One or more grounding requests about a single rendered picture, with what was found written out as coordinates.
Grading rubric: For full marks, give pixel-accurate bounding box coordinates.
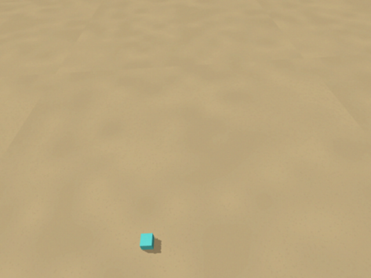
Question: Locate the cube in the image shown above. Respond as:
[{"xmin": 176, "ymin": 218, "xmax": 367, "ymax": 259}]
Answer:
[{"xmin": 140, "ymin": 233, "xmax": 154, "ymax": 250}]

